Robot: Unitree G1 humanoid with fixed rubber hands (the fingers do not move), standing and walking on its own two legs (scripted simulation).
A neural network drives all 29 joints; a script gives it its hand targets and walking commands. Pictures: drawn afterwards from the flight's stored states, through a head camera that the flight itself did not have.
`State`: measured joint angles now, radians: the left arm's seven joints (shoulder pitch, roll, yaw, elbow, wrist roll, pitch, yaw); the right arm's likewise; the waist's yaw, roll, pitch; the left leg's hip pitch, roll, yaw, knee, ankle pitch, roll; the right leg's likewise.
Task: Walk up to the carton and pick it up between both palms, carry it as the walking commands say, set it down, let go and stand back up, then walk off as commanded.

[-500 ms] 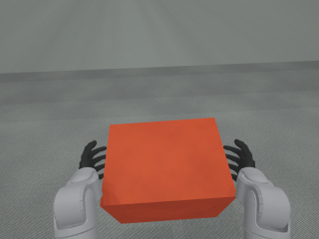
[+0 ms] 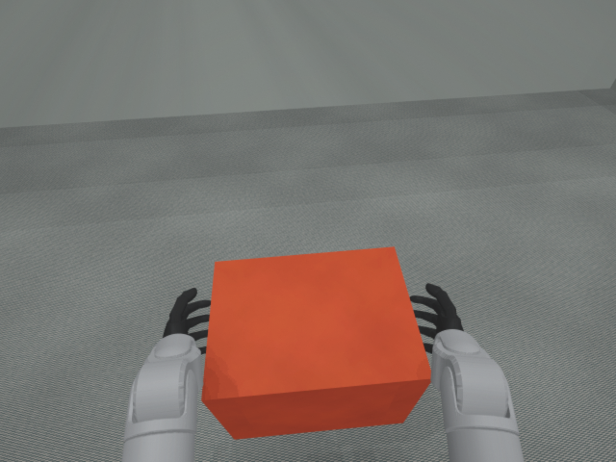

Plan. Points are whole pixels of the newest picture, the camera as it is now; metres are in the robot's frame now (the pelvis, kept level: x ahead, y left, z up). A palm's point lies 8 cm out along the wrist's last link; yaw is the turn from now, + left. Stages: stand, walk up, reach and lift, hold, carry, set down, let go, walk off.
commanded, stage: hold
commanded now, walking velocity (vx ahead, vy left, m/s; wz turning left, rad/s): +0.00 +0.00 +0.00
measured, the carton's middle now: (312, 345) +0.32 +0.02 -0.04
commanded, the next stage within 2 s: set down in 0.64 s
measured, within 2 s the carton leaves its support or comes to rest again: neither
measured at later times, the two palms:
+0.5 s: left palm (212, 307) +0.32 +0.16 +0.05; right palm (467, 326) +0.30 -0.18 +0.05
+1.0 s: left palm (224, 331) +0.31 +0.15 +0.01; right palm (473, 349) +0.29 -0.19 +0.02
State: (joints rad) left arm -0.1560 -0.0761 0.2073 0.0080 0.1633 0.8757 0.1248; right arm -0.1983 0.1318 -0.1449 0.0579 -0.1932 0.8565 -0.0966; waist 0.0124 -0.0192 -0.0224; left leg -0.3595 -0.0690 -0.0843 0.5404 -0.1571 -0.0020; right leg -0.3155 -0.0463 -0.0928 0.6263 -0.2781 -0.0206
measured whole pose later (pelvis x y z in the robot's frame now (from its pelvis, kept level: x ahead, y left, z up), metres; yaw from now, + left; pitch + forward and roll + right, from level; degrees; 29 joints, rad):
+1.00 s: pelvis +0.02 -0.01 +0.01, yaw -2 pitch +1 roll +2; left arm -0.21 -0.12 0.23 0.36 0.22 0.59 0.15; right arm -0.20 0.14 -0.31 0.35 -0.26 0.57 -0.03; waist 0.00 -0.06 -0.08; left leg -0.33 -0.06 -0.06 0.47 -0.15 0.00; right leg -0.31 -0.02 -0.05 0.58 -0.28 -0.02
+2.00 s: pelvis -0.01 +0.02 -0.10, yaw -5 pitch +30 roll -2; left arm -0.48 -0.08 0.32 0.48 0.17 0.25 0.16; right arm -0.50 0.10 -0.41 0.48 -0.15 0.23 -0.04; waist 0.00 -0.01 -0.12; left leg -1.32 -0.04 -0.06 1.11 -0.32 0.01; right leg -1.25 0.01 -0.05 1.12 -0.39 -0.02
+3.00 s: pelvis -0.05 +0.02 -0.25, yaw -7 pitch +43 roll -3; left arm -0.82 0.02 0.35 0.51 0.15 0.33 0.19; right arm -0.86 -0.01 -0.41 0.59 -0.08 0.26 -0.08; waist 0.01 -0.03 -0.12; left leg -1.99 -0.04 -0.06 1.65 -0.40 -0.01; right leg -1.93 0.02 -0.05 1.67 -0.49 -0.02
